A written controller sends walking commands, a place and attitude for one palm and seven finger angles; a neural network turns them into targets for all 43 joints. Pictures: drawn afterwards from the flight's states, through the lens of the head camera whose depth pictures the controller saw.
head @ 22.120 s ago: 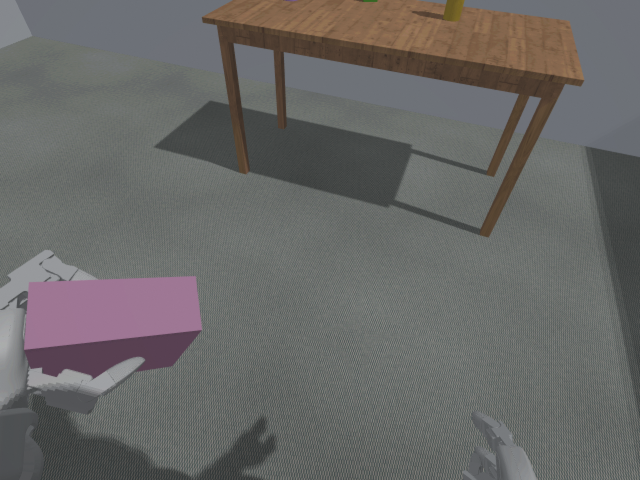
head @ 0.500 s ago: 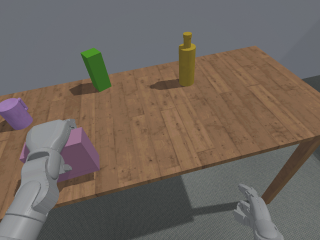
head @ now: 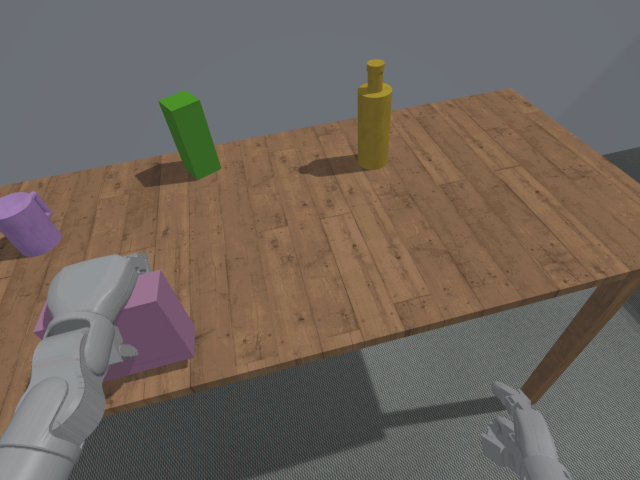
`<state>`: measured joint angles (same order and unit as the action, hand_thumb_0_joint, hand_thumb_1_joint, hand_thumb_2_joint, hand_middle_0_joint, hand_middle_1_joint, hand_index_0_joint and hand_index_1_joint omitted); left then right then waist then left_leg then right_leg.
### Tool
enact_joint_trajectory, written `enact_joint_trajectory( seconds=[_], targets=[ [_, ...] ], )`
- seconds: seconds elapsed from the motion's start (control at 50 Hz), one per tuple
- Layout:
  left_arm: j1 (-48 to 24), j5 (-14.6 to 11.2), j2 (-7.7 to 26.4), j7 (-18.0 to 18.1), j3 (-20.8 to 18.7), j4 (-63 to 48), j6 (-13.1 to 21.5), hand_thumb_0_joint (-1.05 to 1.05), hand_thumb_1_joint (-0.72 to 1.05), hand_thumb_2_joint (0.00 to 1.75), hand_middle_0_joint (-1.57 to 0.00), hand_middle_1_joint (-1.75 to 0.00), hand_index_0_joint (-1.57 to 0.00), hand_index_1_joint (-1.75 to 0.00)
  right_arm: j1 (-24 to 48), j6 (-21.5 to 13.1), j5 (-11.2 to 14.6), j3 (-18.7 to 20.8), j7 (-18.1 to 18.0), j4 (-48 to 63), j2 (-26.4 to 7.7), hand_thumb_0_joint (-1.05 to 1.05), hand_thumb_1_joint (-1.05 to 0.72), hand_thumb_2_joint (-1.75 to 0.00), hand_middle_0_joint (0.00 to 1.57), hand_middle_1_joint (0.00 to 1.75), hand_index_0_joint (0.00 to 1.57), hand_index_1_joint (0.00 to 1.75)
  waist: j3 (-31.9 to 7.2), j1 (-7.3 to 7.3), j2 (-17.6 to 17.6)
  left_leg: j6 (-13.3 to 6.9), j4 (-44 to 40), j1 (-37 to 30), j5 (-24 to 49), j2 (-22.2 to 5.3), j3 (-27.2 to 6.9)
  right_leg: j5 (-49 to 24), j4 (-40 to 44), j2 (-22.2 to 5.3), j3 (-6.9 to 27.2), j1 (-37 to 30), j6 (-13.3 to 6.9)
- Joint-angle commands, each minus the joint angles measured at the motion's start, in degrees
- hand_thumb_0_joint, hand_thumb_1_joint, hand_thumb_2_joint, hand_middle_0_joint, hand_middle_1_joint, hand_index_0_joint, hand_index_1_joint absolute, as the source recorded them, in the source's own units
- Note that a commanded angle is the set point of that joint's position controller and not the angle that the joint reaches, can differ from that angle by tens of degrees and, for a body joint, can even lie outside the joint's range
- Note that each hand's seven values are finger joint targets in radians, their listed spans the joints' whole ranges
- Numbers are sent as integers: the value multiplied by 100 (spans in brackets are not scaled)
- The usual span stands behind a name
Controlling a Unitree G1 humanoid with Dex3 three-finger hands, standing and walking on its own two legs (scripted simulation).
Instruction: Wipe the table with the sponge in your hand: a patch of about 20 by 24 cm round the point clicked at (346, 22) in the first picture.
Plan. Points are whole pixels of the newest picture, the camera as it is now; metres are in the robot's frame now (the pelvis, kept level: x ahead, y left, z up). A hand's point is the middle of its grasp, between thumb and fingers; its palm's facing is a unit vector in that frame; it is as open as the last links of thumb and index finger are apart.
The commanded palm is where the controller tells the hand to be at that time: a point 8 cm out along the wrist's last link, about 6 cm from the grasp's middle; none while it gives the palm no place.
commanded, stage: lower the sponge onto the table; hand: left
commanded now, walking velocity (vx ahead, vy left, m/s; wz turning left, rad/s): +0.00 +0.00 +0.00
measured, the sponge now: (132, 338) +0.25 +0.30 +0.03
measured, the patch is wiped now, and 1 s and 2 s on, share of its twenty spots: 0.00 0.10 0.25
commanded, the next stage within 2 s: wipe forward along the first lane in 0.64 s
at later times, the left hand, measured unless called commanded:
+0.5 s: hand (130, 319) +0.26 +0.30 +0.07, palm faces -0.04 -0.07 -1.00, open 9.6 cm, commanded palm +0.24 +0.29 +0.13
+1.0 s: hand (129, 300) +0.29 +0.32 +0.06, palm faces -0.06 -0.04 -1.00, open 9.6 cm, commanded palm +0.28 +0.31 +0.11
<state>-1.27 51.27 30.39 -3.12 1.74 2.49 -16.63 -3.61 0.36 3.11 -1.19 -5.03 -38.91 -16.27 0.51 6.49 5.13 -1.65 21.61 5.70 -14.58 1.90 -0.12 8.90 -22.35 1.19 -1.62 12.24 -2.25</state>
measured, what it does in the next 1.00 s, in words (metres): stands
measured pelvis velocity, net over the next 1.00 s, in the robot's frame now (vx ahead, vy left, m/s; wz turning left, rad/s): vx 0.00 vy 0.00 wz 0.00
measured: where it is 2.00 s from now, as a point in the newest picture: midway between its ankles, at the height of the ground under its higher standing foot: outside the picture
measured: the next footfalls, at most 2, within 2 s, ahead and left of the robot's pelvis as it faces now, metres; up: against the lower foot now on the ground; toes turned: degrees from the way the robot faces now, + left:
none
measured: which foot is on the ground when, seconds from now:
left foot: down 0.00-1.00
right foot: down 0.00-1.00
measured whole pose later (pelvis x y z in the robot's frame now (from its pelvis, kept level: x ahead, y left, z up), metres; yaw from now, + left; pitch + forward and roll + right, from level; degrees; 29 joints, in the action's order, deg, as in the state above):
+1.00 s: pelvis +0.00 +0.00 +0.00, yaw +0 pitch +2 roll +0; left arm -9.1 54.0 28.5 2.4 2.6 15.6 -15.8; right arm -4.3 1.4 3.9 -0.8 -5.2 -40.6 -15.7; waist -1.4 5.7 4.2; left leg -1.7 23.1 9.7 -15.0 1.9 -0.3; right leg 9.0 -23.1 1.1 -1.8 15.9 -2.2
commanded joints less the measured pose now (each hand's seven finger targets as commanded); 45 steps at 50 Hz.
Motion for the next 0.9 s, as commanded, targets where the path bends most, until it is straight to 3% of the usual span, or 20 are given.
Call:
enact_joint_trajectory(
  seconds=[0.0, 0.06, 0.12, 0.16, 0.18, 0.28, 0.36, 0.38, 0.4, 0.44, 0.46, 0.5, 0.56, 0.6, 0.66, 0.68, 0.76, 0.78, 0.86, 0.88],
  targets=[
    [-1719, 290, 1385, 528, -885, -1578, 398, 0, 10, 130, -120, -160, -120, -160, 976, -435, -82, 226, -32, 943, -467, 0, -90, -90, 20, 30, 20, 30, -1539, 40, 62, 10, -222, 64, 1840, -63, -357, -831, 137, -113, 536, -1022, -258],
    [-1303, 277, 1718, 755, -1371, -1290, 213, 0, 10, 130, -120, -160, -120, -160, 1098, -345, -71, 226, 0, 892, -534, 0, -90, -90, 20, 30, 20, 30, -1427, 145, -126, 39, -269, 214, 1783, -61, -359, -892, 155, -79, 747, -1110, -306],
    [-1248, 240, 1244, 817, -955, -1145, -50, 0, 10, 130, -120, -160, -120, -160, 1160, -254, -36, 219, 32, 861, -518, 0, -90, -90, 20, 30, 20, 30, -1282, 84, -184, 71, -307, 326, 1742, -71, -280, -852, 154, -130, 524, -1046, -238],
    [-1245, 236, 1392, 785, -1013, -1176, -251, 0, 10, 130, -120, -160, -120, -160, 1337, -244, -5, 170, 41, 905, -540, 0, -90, -90, 20, 30, 20, 30, -1202, 96, -70, 61, -359, 311, 1516, -46, -345, -568, 207, -77, 668, -988, -276],
    [-1353, 204, 1021, 723, -664, -1188, -305, 0, 10, 130, -120, -160, -120, -160, 1263, -237, 1, 168, 37, 927, -500, 0, -90, -90, 20, 30, 20, 30, -1300, 7, -163, 30, -337, 317, 1506, -52, -274, -571, 183, -120, 452, -1023, -219],
    [-1681, 268, 947, 487, -394, -1170, -202, 0, 10, 130, -120, -160, -120, -160, 1169, -274, -14, 149, 1, 958, -485, 0, -90, -90, 20, 30, 20, 30, -1254, -68, -189, -41, -322, 263, 1218, -25, -290, -313, 230, -92, 441, -907, -214],
    [-1895, 407, 1394, 567, -789, -1125, 131, 0, 10, 130, -120, -160, -120, -160, 1119, -296, -55, 166, -18, 892, -494, 0, -90, -90, 20, 30, 20, 30, -1263, 2, -89, -2, -344, 241, 1230, -20, -370, -316, 254, -7, 646, -852, -277],
    [-1918, 405, 1051, 604, -533, -1183, 209, 0, 10, 130, -120, -160, -120, -160, 1053, -317, -65, 173, -23, 933, -432, 0, -90, -90, 20, 30, 20, 30, -1438, -18, -60, -9, -325, 234, 1319, -28, -314, -376, 200, -68, 456, -955, -236],
    [-1870, 410, 1166, 676, -679, -1006, 257, 0, 10, 130, -120, -160, -120, -160, 995, -320, -68, 197, -30, 859, -457, 0, -90, -90, 20, 30, 20, 30, -1358, -11, -160, 27, -331, 262, 1398, -41, -344, -427, 213, -39, 493, -892, -245],
    [-1788, 379, 1126, 780, -722, -718, 236, 0, 10, 130, -120, -160, -120, -160, 979, -278, -53, 224, -29, 798, -488, 0, -90, -90, 20, 30, 20, 30, -1252, 6, -198, 57, -350, 329, 1389, -57, -317, -453, 239, -59, 449, -848, -237],
    [-1809, 398, 1405, 829, -957, -729, 171, 0, 10, 130, -120, -160, -120, -160, 1062, -272, -42, 199, -25, 809, -518, 0, -90, -90, 20, 30, 20, 30, -1199, 31, -75, 59, -388, 347, 1253, -36, -351, -307, 271, -5, 621, -822, -282],
    [-1802, 374, 1012, 877, -637, -664, 117, 0, 10, 130, -120, -160, -120, -160, 1042, -280, -29, 217, -28, 834, -477, 0, -90, -90, 20, 30, 20, 30, -1325, -3, -192, 54, -345, 360, 1403, -52, -279, -459, 223, -73, 449, -891, -234],
    [-1702, 388, 1278, 877, -824, -498, -47, 0, 10, 130, -120, -160, -120, -160, 1099, -240, -13, 208, -11, 800, -552, 0, -90, -90, 20, 30, 20, 30, -1331, 18, -85, 57, -350, 381, 1337, -19, -298, -442, 242, -38, 607, -922, -275],
    [-1553, 352, 858, 821, -482, -662, -37, 0, 10, 130, -120, -160, -120, -160, 1053, -268, -19, 231, 12, 867, -505, 0, -90, -90, 20, 30, 20, 30, -1465, -6, -120, 38, -276, 309, 1617, -41, -259, -744, 160, -94, 434, -1007, -238],
    [-1165, 314, 1184, 780, -831, -592, -65, 0, 10, 130, -120, -160, -120, -160, 1076, -228, -24, 234, 36, 863, -570, 0, -90, -90, 20, 30, 20, 30, -1382, 51, -303, 16, -263, 400, 1586, -22, -323, -801, 155, -49, 609, -1044, -252],
    [-1331, 295, 811, 760, -494, -679, -37, 0, 10, 130, -120, -160, -120, -160, 1028, -236, -17, 235, 38, 897, -523, 0, -90, -90, 20, 30, 20, 30, -1461, -37, -360, -11, -222, 407, 1623, -41, -234, -887, 107, -103, 441, -1058, -204],
    [-1438, 282, 1191, 792, -803, -407, -36, 0, 10, 130, -120, -160, -120, -160, 1009, -196, -1, 240, 11, 811, -607, 0, -90, -90, 20, 30, 20, 30, -1199, -44, -455, -12, -234, 481, 1323, -35, -289, -614, 193, -44, 599, -811, -219],
    [-1720, 302, 952, 789, -548, -422, -12, 0, 10, 130, -120, -160, -120, -160, 939, -206, 15, 246, -9, 820, -565, 0, -90, -90, 20, 30, 20, 30, -1316, -128, -422, -32, -202, 488, 1353, -29, -216, -647, 154, -87, 461, -834, -184],
    [-2000, 340, 1221, 788, -698, 215, -9, 0, 10, 130, -120, -160, -120, -160, 849, -193, 49, 245, -62, 695, -624, 0, -90, -90, 20, 30, 20, 30, -1036, -158, -442, -39, -203, 578, 1003, -6, -228, -285, 249, -41, 574, -529, -207],
    [-2163, 333, 1003, 754, -480, 391, 1, 0, 10, 130, -120, -160, -120, -160, 756, -193, 66, 241, -77, 679, -601, 0, -90, -90, 20, 30, 20, 30, -1126, -227, -545, -53, -185, 647, 999, -5, -172, -286, 211, -86, 404, -583, -161]
  ],
)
